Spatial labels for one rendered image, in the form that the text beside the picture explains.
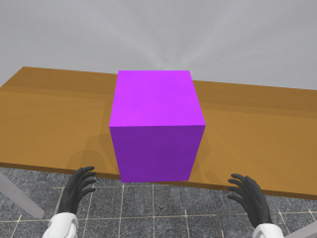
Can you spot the right robot hand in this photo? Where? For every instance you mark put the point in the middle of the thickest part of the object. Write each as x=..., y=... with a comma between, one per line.
x=253, y=200

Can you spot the right robot forearm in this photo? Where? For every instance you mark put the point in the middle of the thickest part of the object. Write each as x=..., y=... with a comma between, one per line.
x=267, y=230

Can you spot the table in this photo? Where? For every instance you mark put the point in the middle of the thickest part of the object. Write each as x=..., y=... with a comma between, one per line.
x=57, y=121

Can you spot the carton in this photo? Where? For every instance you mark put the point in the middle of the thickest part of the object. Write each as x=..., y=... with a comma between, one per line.
x=156, y=125

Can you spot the left robot hand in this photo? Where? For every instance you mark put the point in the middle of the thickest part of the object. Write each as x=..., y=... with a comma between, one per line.
x=73, y=191

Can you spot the left robot forearm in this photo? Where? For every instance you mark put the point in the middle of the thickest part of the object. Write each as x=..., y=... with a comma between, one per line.
x=62, y=225

